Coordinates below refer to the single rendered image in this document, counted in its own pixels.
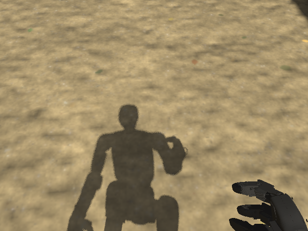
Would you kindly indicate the right robot hand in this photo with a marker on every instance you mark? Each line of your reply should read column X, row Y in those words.
column 281, row 215

